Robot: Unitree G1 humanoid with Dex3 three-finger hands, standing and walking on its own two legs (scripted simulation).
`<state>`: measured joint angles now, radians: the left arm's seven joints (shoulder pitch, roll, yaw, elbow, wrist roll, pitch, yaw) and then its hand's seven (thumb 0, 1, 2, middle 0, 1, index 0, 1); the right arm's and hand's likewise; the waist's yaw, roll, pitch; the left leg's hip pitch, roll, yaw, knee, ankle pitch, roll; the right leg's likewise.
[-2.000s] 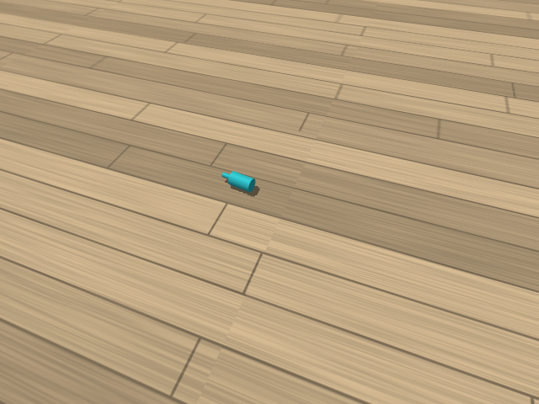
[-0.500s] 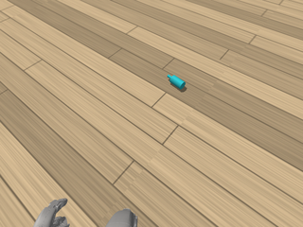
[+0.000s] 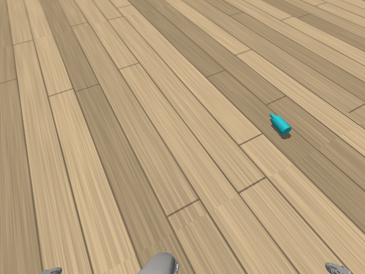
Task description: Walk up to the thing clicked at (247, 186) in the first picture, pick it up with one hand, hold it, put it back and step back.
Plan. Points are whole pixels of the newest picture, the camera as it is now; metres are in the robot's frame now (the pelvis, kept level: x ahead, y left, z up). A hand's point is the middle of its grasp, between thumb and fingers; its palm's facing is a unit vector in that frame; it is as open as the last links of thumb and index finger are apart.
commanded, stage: walk up
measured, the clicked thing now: (278, 122) +1.17 -0.55 -0.71
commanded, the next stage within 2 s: stand in 1.28 s
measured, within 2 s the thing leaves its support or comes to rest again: neither
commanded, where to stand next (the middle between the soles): +0.08 +0.01 m, yaw +17 degrees
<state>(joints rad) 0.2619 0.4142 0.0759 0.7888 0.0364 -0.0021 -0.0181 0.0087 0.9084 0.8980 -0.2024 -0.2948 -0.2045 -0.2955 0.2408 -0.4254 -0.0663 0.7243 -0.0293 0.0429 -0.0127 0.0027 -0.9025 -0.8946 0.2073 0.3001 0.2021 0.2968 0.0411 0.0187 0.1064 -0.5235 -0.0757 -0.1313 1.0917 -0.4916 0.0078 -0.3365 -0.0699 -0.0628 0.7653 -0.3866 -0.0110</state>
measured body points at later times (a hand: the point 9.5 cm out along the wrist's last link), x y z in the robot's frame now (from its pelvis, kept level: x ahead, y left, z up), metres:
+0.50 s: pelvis +0.00 +0.02 +0.00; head +0.03 +0.03 +0.45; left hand -0.02 +0.35 -0.11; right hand +0.17 -0.27 -0.10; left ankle +0.01 +0.15 -0.71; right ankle +0.06 -0.11 -0.71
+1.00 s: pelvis +0.01 +0.02 +0.02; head +0.03 +0.03 +0.47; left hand -0.02 +0.34 -0.10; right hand +0.20 -0.24 -0.11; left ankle -0.01 +0.13 -0.71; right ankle +0.06 -0.11 -0.71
